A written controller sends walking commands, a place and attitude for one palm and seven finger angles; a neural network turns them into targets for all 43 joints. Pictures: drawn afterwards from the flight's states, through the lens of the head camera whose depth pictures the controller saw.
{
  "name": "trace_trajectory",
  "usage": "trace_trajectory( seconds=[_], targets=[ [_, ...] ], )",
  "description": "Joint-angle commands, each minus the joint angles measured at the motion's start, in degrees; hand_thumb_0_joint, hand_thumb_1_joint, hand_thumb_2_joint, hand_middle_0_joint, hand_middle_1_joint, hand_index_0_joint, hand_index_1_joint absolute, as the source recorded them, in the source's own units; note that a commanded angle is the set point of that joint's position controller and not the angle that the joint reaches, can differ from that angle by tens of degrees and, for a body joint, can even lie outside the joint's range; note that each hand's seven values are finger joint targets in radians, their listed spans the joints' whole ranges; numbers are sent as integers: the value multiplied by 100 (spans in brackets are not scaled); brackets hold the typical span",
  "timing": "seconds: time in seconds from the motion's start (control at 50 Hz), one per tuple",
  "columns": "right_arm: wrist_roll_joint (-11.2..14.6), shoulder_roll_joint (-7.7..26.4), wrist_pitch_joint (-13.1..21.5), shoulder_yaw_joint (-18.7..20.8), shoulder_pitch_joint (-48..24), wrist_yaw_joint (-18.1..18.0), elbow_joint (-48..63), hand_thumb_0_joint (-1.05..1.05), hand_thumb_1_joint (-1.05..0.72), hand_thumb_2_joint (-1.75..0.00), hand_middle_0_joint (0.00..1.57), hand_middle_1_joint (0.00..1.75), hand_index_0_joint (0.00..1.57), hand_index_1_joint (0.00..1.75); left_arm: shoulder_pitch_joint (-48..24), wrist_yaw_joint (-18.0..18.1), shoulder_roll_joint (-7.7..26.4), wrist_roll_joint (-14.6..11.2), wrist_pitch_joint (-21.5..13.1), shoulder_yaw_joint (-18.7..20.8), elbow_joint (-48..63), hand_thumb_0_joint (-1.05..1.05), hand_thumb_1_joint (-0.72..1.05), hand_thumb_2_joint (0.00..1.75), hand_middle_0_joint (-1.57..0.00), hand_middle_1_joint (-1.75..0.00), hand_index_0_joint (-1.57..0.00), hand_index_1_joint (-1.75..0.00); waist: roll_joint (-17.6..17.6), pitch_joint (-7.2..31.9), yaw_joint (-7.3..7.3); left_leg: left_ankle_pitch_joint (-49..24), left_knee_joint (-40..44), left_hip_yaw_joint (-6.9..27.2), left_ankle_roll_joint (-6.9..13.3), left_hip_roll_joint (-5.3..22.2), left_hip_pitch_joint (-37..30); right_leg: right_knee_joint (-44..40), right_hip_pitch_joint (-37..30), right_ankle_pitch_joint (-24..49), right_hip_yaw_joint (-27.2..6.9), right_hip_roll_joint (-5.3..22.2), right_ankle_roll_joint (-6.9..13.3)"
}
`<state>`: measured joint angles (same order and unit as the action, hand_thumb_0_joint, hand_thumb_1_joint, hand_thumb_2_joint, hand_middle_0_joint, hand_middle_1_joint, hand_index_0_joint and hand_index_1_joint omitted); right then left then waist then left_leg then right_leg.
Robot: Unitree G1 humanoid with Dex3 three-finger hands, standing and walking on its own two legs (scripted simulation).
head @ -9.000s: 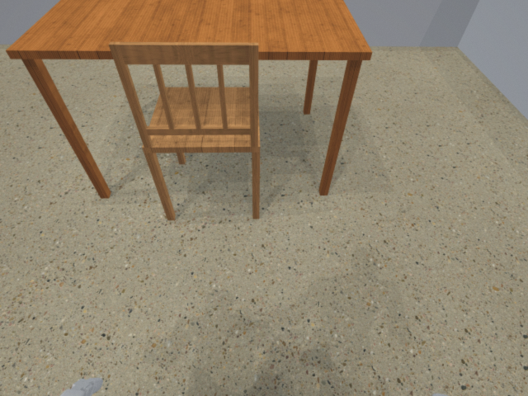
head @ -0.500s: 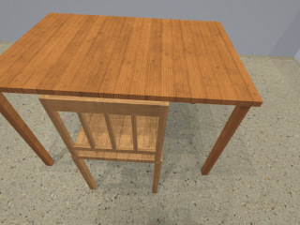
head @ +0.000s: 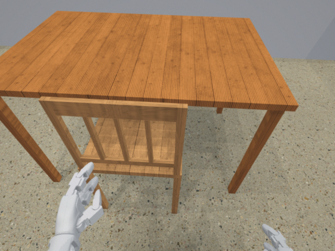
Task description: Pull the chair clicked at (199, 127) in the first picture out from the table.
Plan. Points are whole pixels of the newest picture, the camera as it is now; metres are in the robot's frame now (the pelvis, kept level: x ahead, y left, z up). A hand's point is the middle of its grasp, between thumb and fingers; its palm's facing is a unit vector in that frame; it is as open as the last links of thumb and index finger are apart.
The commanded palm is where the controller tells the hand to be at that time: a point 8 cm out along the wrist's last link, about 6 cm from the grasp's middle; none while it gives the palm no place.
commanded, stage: raise the hand toward the chair's back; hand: left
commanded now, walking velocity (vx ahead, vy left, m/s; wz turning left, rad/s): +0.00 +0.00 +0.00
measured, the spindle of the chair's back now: (122, 140) +0.49 +0.16 -0.08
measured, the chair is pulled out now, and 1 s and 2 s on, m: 0.00 0.00 0.00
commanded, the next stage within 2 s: aim the fingers beside a spindle in 1.84 s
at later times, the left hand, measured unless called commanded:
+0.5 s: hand (104, 223) +0.21 +0.15 -0.03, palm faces -0.09 -1.00 -0.03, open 12.2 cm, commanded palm +0.17 +0.22 -0.02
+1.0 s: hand (88, 213) +0.22 +0.19 -0.01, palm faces -0.04 -1.00 -0.04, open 16.2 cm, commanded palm +0.20 +0.25 -0.01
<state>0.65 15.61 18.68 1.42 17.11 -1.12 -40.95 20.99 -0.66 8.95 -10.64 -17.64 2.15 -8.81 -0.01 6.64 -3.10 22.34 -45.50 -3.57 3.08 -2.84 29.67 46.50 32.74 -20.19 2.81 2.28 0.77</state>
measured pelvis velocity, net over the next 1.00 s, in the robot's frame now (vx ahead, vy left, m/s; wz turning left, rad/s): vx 0.00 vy -0.01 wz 0.01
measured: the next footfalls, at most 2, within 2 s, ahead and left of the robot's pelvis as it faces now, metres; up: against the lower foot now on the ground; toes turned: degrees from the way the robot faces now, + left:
none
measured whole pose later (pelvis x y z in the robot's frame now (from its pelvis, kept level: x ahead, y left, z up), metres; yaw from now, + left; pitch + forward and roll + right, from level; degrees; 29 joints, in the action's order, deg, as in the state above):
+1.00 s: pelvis +0.00 -0.01 -0.05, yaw +1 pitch +16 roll -3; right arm 1.6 13.8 12.9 0.0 11.4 -1.8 -29.1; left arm 21.9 -18.4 14.8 -16.4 -24.1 10.9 -0.8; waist -0.9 8.3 -1.1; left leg 31.7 -66.8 0.0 2.6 -0.3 51.6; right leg 62.9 51.8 -27.5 6.6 0.5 1.8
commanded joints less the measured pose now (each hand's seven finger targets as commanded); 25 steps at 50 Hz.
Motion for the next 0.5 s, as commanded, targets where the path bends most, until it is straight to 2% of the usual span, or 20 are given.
trace_trajectory(
  seconds=[0.0, 0.02, 0.04, 0.06, 0.08, 0.1, 0.12, 0.16, 0.18, 0.24, 0.28, 0.3, 0.32, 0.34, 0.38, 0.4, 0.42, 0.44, 0.46, 0.48],
  targets=[
    [-45, 644, 113, 455, -934, 375, 1620, 0, -90, -90, 20, 30, 20, 30, 1603, -1486, 670, -148, -1854, 918, -61, 0, 57, 76, -17, -25, -17, -25, 185, 207, 657, -206, -531, 319, -512, 43, 1468, 463, 535, -478, 36, -168, 295],
    [-19, 614, 25, 490, -1078, 388, 1802, 0, -90, -90, 20, 30, 20, 30, 1691, -1597, 914, -100, -1966, 1195, 4, 0, 55, 75, -16, -25, -16, -25, 182, 389, 776, -255, -718, 244, -419, 33, 1730, 720, 557, -255, -51, -176, 287],
    [14, 577, -93, 478, -1156, 384, 1976, 0, -90, -90, 20, 30, 20, 30, 1766, -1664, 873, -102, -1902, 1168, 199, 0, 53, 74, -16, -24, -16, -24, 96, 529, 840, -273, -811, 183, -366, 26, 1879, 891, 583, -129, -101, -185, 276],
    [34, 569, -192, 448, -1222, 369, 2192, 0, -90, -90, 20, 30, 20, 30, 1488, -1689, 839, -191, -1780, 1058, 714, 0, 50, 73, -16, -24, -16, -24, -121, 789, 831, -268, -896, 159, -326, 6, 1927, 998, 563, -53, -170, -184, 255],
    [50, 551, -314, 456, -1151, 333, 2279, 0, -90, -90, 20, 30, 20, 30, 1253, -1665, 996, -314, -1628, 1215, 1071, 0, 48, 72, -16, -23, -16, -23, -247, 975, 822, -233, -966, 183, -313, 9, 1939, 1016, 510, -114, -284, -199, 251],
    [76, 551, -379, 424, -1202, 282, 2439, 0, -90, -90, 20, 30, 20, 30, 941, -1620, 961, -394, -1522, 1096, 1596, 0, 46, 71, -16, -23, -16, -23, -402, 1091, 723, -221, -1099, 185, -268, 25, 1955, 962, 552, -141, -430, -192, 221],
    [81, 472, -415, 413, -1094, 238, 2444, 0, -90, -90, 20, 30, 20, 30, 736, -1533, 1008, -465, -1481, 1189, 1955, 0, 43, 70, -15, -23, -15, -23, -570, 1218, 649, -206, -1229, 235, -234, 50, 1973, 875, 556, -230, -570, -171, 202],
    [71, 409, -434, 396, -856, 134, 2385, 0, -90, -90, 20, 30, 20, 30, 461, -1395, 1029, -496, -1589, 1192, 2712, 0, 39, 68, -15, -22, -15, -22, -602, 1508, 419, -522, -1513, 344, -177, 154, 1817, 924, 620, 180, -608, -223, 144],
    [33, 425, -426, 343, -776, 86, 2307, 0, -90, -90, 20, 30, 20, 30, -12, -1455, 1072, -523, -1691, 1067, 2926, 0, 36, 67, -15, -22, -15, -22, -351, 1399, 178, -362, -1717, 426, -159, 182, 1947, 913, 854, -8, -687, -249, 110],
    [48, 456, -285, 284, -685, -17, 2024, 0, -90, -90, 20, 30, 20, 30, -174, -1760, 995, -569, -1889, 797, 2917, 0, 29, 64, -14, -20, -14, -20, -531, 1379, -68, -440, -2069, 493, -116, 253, 2078, 924, 1089, 181, -731, -229, 51],
    [69, 522, -213, 230, -682, -75, 1873, 0, -90, -90, 20, 30, 20, 30, -247, -2121, 1012, -683, -1716, 742, 2430, 0, 25, 62, -13, -20, -13, -20, -298, 1312, -177, -453, -2236, 545, -92, 273, 2270, 926, 1059, 275, -777, -226, 8],
    [111, 525, -183, 246, -677, -105, 1811, 0, -90, -90, 20, 30, 20, 30, -173, -2269, 1128, -704, -1580, 891, 2232, 0, 22, 61, -13, -19, -13, -19, -103, 1464, -142, -412, -2274, 520, -89, 282, 2392, 856, 917, 239, -834, -175, -49],
    [147, 530, -177, 244, -697, -123, 1779, 0, -90, -90, 20, 30, 20, 30, 7, -2397, 1180, -750, -1382, 1021, 1968, 0, 20, 60, -13, -19, -13, -19, -58, 1547, -55, -352, -2246, 496, -92, 275, 2510, 764, 757, 81, -893, -138, -72],
    [191, 528, -187, 244, -746, -147, 1788, 0, -90, -90, 20, 30, 20, 30, 57, -2494, 1233, -810, -1181, 1125, 1792, 0, 18, 59, -13, -19, -13, -19, 141, 1545, -17, -305, -2215, 489, -90, 272, 2607, 659, 625, -32, -957, -95, -121],
    [221, 534, -246, 234, -864, -169, 1804, 0, -90, -90, 20, 30, 20, 30, 179, -2620, 1477, -979, -763, 1551, 1445, 0, 13, 57, -12, -18, -12, -18, 204, 1683, 197, -405, -2155, 506, -119, 252, 2675, 611, 213, 60, -1087, -27, -162],
    [233, 500, -266, 230, -866, -167, 1865, 0, -90, -90, 20, 30, 20, 30, 199, -2619, 1529, -1017, -672, 1684, 1749, 0, 11, 56, -12, -18, -12, -18, 118, 1999, 293, -526, -2089, 484, -119, 238, 2607, 608, -43, 285, -1103, 37, -185],
    [228, 454, -281, 236, -900, -165, 1884, 0, -90, -90, 20, 30, 20, 30, 283, -2559, 1552, -1042, -584, 1789, 1837, 0, 8, 55, -12, -17, -12, -17, 118, 2109, 342, -601, -2003, 489, -131, 232, 2556, 584, -220, 462, -1117, 79, -209],
    [222, 386, -291, 242, -918, -158, 1892, 0, -90, -90, 20, 30, 20, 30, 371, -2455, 1474, -1072, -549, 1845, 1881, 0, 6, 54, -12, -17, -12, -17, 186, 2129, 394, -641, -1924, 490, -148, 221, 2535, 568, -328, 574, -1091, 98, -230],
    [213, 351, -283, 233, -926, -160, 1888, 0, -90, -90, 20, 30, 20, 30, 389, -2354, 1396, -1085, -564, 1811, 1908, 0, 4, 53, -11, -16, -11, -16, 276, 2056, 382, -659, -1873, 517, -157, 224, 2543, 548, -348, 725, -1107, 118, -265],
    [194, 324, -287, 235, -977, -153, 1851, 0, -90, -90, 20, 30, 20, 30, 419, -2290, 1470, -1101, -581, 1949, 1787, 0, 1, 52, -11, -16, -11, -16, 277, 2012, 446, -730, -1869, 547, -176, 234, 2541, 627, -368, 860, -1085, 87, -249]
  ],
)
